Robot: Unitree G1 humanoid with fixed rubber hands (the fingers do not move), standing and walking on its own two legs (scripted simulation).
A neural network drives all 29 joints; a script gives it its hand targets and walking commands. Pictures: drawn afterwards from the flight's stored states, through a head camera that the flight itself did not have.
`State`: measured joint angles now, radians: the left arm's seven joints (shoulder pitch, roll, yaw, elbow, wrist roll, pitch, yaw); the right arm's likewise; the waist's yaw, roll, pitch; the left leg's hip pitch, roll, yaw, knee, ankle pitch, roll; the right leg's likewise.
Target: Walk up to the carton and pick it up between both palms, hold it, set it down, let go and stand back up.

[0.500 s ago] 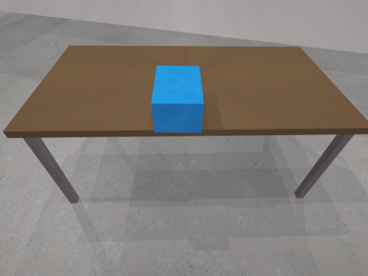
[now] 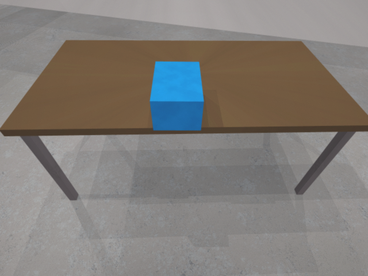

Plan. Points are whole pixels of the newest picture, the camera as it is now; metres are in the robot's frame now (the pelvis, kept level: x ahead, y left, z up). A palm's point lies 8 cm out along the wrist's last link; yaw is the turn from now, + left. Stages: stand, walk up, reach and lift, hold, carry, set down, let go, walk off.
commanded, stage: stand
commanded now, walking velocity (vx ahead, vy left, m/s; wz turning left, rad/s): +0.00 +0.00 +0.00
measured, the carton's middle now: (177, 94) +0.80 +0.04 -0.07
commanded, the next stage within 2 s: none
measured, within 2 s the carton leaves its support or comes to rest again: neither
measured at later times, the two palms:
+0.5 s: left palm out of the picture +0.07 +0.29 -0.12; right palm out of the picture +0.09 -0.29 -0.12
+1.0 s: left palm out of the picture +0.07 +0.29 -0.11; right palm out of the picture +0.07 -0.30 -0.12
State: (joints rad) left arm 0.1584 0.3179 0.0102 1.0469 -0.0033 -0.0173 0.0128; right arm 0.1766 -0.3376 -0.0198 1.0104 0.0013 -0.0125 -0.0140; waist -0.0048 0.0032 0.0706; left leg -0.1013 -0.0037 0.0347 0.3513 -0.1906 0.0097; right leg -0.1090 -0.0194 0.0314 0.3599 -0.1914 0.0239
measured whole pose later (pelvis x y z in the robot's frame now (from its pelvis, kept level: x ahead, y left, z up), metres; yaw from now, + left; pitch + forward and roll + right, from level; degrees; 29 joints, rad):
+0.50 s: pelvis +0.01 +0.00 +0.00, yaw +1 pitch -3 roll +0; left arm 0.16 0.32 0.02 1.05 0.00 -0.02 0.02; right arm 0.16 -0.33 -0.03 1.02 0.00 -0.02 -0.01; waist 0.01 0.00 0.06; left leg -0.09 -0.01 0.02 0.33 -0.19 0.01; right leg -0.09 -0.03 0.02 0.35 -0.20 0.02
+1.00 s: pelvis +0.01 +0.00 +0.00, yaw +1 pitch -4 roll +0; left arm 0.16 0.33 0.02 1.07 0.00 -0.01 0.02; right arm 0.19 -0.34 -0.03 1.04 0.00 -0.02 -0.02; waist 0.00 0.01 0.06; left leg -0.08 -0.01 0.02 0.32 -0.19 0.01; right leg -0.08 -0.02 0.01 0.33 -0.19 0.02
